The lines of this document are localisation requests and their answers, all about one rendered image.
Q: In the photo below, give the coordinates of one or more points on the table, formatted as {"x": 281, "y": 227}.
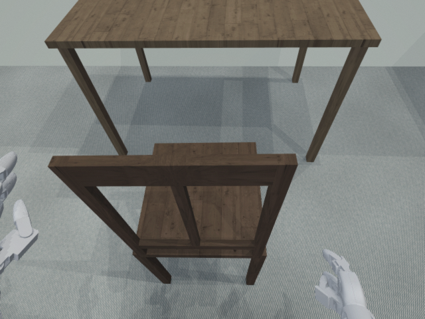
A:
{"x": 123, "y": 24}

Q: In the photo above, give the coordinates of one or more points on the left robot hand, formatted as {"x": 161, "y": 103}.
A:
{"x": 19, "y": 240}

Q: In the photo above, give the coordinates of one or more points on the chair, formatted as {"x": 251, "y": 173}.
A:
{"x": 202, "y": 200}

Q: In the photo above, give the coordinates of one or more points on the right robot hand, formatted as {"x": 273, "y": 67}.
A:
{"x": 344, "y": 290}

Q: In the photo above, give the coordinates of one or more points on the robot right forearm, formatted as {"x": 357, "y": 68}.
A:
{"x": 354, "y": 311}

